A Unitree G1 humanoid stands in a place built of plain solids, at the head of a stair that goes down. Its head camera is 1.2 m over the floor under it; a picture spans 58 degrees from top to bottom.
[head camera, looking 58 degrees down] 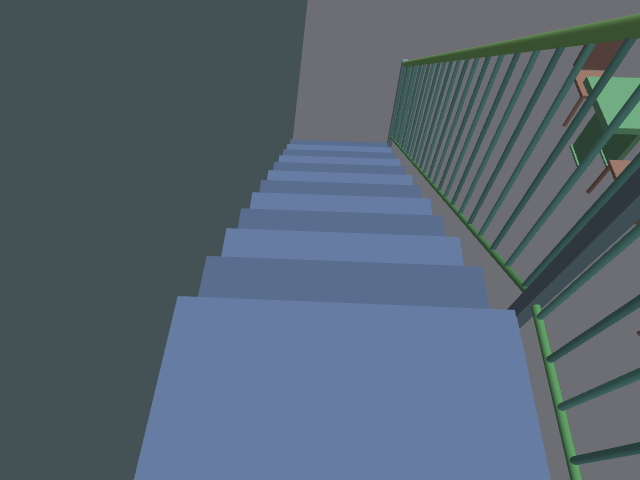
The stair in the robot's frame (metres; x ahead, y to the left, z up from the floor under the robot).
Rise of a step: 0.19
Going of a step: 0.25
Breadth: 1.01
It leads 3 degrees to the right of straight ahead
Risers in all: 12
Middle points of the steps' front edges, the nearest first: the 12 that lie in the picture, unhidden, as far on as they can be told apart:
0.53 -0.08 0.00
0.78 -0.09 -0.19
1.02 -0.10 -0.38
1.27 -0.11 -0.56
1.52 -0.12 -0.75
1.77 -0.13 -0.94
2.01 -0.14 -1.13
2.26 -0.15 -1.31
2.51 -0.16 -1.50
2.76 -0.18 -1.69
3.01 -0.19 -1.88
3.25 -0.20 -2.07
